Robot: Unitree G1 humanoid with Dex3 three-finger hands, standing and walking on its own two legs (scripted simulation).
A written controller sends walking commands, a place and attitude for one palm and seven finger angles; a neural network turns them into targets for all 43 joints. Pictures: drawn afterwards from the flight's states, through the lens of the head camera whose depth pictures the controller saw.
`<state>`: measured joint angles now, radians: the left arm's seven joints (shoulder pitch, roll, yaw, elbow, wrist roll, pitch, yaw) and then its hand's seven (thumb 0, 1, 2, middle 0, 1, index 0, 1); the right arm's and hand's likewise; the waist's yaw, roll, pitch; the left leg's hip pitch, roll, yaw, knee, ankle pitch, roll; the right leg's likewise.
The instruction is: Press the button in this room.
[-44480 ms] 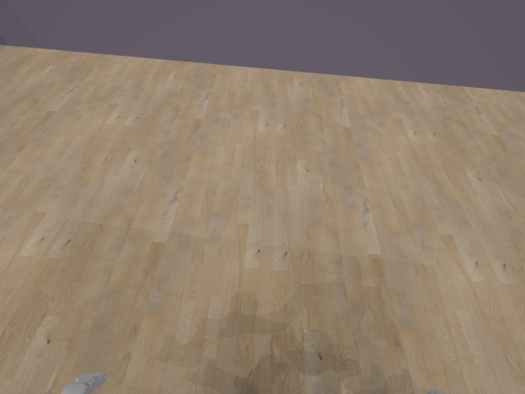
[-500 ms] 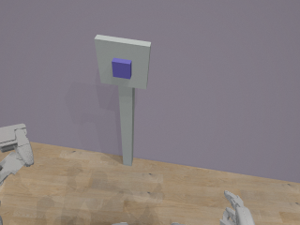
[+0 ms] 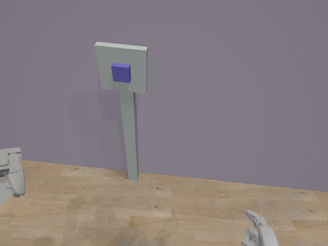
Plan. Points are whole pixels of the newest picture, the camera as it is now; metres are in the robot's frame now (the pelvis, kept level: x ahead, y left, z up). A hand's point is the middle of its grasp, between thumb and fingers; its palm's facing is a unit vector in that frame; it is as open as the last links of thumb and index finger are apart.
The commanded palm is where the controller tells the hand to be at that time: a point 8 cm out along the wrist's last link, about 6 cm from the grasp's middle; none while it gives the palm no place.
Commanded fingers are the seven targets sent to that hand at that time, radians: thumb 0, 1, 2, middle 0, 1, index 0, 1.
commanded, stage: stop stepping back and stand still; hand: left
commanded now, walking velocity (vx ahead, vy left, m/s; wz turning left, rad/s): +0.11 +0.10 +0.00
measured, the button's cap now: (121, 72) +0.66 +0.21 +0.09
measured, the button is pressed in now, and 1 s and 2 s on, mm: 0 0 0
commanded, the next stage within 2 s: let the arm hang, fingers relaxed in 1.16 s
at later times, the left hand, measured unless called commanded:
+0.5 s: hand out of the picture +0.07 +0.31 +0.17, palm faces +0.53 -0.78 -0.34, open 3.1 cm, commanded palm +0.01 +0.33 +0.19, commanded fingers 0.00 0.90 0.90 -1.30 -1.50 -1.30 -1.50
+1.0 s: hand out of the picture +0.05 +0.31 +0.15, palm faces +0.43 -0.81 -0.40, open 3.1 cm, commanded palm -0.01 +0.34 +0.19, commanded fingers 0.00 0.90 0.90 -1.30 -1.50 -1.30 -1.50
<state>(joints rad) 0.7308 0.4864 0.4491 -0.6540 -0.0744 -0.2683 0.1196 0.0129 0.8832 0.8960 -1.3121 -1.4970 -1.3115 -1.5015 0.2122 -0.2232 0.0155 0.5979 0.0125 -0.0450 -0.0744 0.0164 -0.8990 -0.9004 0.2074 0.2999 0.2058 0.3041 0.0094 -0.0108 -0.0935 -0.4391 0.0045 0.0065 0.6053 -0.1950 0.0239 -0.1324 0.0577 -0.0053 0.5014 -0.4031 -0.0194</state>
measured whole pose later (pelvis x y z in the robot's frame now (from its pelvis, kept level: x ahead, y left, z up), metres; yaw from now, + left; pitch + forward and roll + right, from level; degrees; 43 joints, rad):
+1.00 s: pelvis -0.13 +0.05 +0.01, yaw +2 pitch -1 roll +0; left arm 0.59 0.36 0.33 -0.49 -0.02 -0.19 0.16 0.02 0.89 0.90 -1.31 -1.50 -1.31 -1.50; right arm 0.22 -0.22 0.02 0.64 0.00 -0.13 -0.09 0.02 -0.90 -0.90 0.20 0.30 0.20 0.30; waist 0.01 -0.04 -0.01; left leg -0.28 -0.05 0.00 0.46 -0.17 0.05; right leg -0.22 0.01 0.01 0.49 -0.27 0.00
